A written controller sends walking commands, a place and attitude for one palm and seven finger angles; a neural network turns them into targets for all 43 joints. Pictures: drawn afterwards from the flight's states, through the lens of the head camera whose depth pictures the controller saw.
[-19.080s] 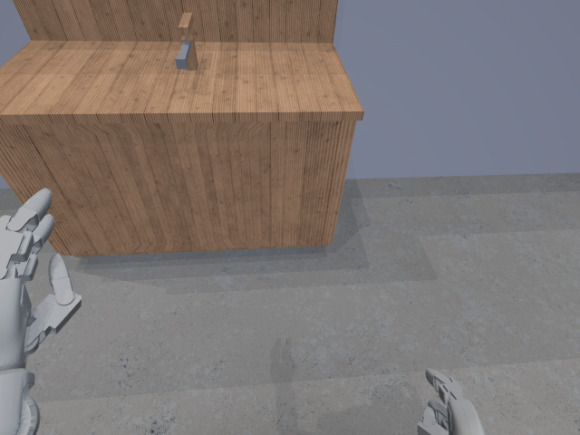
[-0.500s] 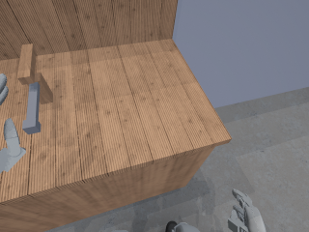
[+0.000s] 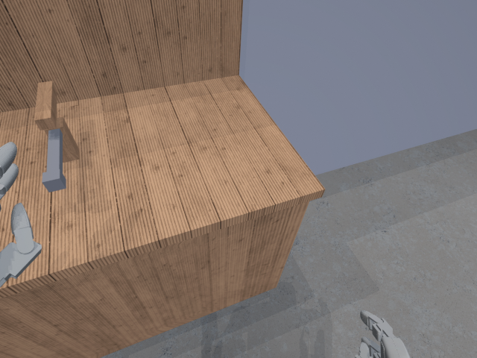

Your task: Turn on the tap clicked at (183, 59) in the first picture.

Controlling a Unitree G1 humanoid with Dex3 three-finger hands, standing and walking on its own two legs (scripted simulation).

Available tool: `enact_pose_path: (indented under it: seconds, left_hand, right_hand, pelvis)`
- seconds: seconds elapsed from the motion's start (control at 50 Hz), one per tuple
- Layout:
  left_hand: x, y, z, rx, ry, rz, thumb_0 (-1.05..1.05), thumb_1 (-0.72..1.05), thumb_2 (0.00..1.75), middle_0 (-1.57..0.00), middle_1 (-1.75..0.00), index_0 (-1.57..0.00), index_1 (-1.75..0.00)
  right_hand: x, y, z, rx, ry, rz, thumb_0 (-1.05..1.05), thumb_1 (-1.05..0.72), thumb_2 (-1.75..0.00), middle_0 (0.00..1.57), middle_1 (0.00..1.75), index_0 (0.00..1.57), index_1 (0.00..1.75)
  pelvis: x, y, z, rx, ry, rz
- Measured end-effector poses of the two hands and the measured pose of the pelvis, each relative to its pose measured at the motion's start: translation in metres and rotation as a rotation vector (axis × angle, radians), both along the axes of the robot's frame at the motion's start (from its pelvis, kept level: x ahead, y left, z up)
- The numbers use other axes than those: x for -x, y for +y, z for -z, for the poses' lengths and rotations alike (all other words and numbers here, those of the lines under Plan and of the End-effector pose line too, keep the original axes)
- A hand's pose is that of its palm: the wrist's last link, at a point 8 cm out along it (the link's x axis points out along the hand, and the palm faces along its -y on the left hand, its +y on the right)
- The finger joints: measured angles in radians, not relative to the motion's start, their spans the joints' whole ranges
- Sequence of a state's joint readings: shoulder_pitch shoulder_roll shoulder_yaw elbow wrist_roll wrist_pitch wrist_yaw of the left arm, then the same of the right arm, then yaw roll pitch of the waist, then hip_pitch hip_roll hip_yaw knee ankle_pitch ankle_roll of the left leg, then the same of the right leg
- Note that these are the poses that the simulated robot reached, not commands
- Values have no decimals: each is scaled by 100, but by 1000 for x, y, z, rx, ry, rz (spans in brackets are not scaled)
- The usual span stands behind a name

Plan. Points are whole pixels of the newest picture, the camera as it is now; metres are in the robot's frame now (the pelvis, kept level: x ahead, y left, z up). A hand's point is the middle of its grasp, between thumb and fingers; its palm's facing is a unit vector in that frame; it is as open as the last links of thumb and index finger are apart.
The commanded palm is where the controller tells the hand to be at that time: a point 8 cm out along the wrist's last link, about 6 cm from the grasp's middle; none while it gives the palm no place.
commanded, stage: come to a stop and stand still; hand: left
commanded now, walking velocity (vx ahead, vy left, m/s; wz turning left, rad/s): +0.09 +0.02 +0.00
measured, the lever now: (54, 180) +0.40 +0.35 +0.07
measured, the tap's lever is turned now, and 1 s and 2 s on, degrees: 0 0 0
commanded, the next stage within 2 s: look again from close up in 0.82 s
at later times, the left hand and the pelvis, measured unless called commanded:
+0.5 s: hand (12, 272) +0.18 +0.26 +0.16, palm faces +0.42 -0.83 -0.37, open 7.4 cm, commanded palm +0.13 +0.29 +0.19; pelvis -0.04 +0.01 +0.00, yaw -1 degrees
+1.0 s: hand out of the picture +0.17 +0.28 +0.21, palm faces +0.49 -0.77 -0.41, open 7.4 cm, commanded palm +0.08 +0.29 +0.19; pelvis -0.06 +0.00 +0.01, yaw +3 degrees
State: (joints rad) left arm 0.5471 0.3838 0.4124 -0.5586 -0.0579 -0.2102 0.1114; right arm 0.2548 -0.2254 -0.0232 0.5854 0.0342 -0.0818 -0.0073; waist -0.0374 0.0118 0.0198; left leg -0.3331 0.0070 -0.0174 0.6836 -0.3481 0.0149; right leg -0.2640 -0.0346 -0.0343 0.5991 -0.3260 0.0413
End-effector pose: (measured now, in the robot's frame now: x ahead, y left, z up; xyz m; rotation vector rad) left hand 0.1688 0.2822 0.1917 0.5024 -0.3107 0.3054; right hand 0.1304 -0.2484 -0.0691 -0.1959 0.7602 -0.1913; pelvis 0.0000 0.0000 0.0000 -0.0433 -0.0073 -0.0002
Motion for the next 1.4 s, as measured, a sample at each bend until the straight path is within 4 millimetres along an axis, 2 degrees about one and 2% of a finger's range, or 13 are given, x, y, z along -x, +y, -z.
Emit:
enact_pose_path:
  seconds: [0.1, 0.28, 0.48, 0.68, 0.82, 0.9, 0.94, 1.04, 1.08, 1.14, 1.22, 1.32, 1.4]
  left_hand:
    - [3, 10, 10, 43, -3, -41, 2, 89, 90, -22, -31, -22, -30]
    - [21, -11, -17, -34, -64, 19, 2, 89, 90, -21, -31, -21, -30]
    - [26, 20, 19, 64, 18, -78, 2, 89, 90, -22, -31, -22, -30]
    - [40, -4, -27, -69, -53, 18, 2, 89, 90, -22, -31, -21, -30]
    - [60, 24, 8, 6, 72, -107, 1, 89, 90, -22, -31, -22, -30]
    - [61, 24, 22, 99, 72, -133, 2, 89, 90, -21, -31, -21, -30]
    - [56, 20, 13, 67, 26, -101, 2, 89, 90, -21, -31, -21, -30]
    - [36, 36, -57, -102, -281, -85, 2, 89, 90, -22, -31, -22, -30]
    - [33, 33, -66, -84, -312, -71, 2, 89, 90, -22, -31, -21, -30]
    - [34, 14, -55, -48, -237, -2, 2, 90, 90, -21, -31, -21, -30]
    - [43, -1, -16, 5, -20, 48, 1, 90, 90, -21, -31, -21, -30]
    - [59, 19, 15, 47, 113, -48, 2, 89, 90, -22, -31, -22, -30]
    - [65, 29, 10, 73, 58, -115, 2, 89, 90, -22, -31, -22, -30]
  right_hand:
    - [18, -3, -5, 42, 20, 20, 2, -91, -90, 20, 30, 20, 30]
    - [21, 11, 4, -52, 1, -36, 2, -91, -90, 20, 30, 20, 30]
    - [26, 23, 2, -6, 19, -25, 2, -91, -90, 20, 30, 20, 30]
    - [21, 37, 4, -89, -20, -81, 2, -90, -90, 20, 30, 20, 30]
    - [33, 25, 5, -42, 28, -58, 2, -91, -90, 20, 30, 20, 30]
    - [37, 23, -1, 5, 26, -63, 2, -91, -90, 20, 30, 20, 30]
    - [37, 27, -4, 12, 6, -86, 2, -91, -90, 20, 30, 20, 30]
    - [31, 43, -7, -9, -36, -220, 2, -91, -90, 20, 30, 20, 30]
    - [29, 44, -11, -36, -73, -214, 2, -91, -90, 20, 30, 20, 30]
    - [30, 42, -15, -61, -117, -174, 2, -90, -90, 20, 30, 21, 30]
    - [37, 33, -15, -49, -107, -100, 2, -90, -90, 20, 30, 21, 30]
    - [45, 24, -14, 14, -38, -99, 2, -90, -90, 20, 30, 20, 30]
    - [43, 23, -14, 51, -15, -144, 2, -91, -90, 20, 30, 20, 30]
  pelvis:
    - [12, 1, -4, -45, -36, 16]
    - [28, -4, -5, 7, -37, -30]
    - [36, 7, -1, -67, -35, 14]
    - [45, 5, -7, 13, -27, -53]
    - [50, 6, -5, -27, -7, -41]
    - [55, 9, -7, -57, -34, -26]
    - [58, 7, -7, -51, -38, -38]
    - [66, -1, -7, -38, -14, -35]
    - [66, 1, -9, -33, -6, -23]
    - [65, 8, -12, -34, -1, 0]
    - [64, 13, -16, -44, -5, 18]
    - [67, 11, -17, -47, -9, 9]
    - [70, 10, -16, -42, -17, -5]
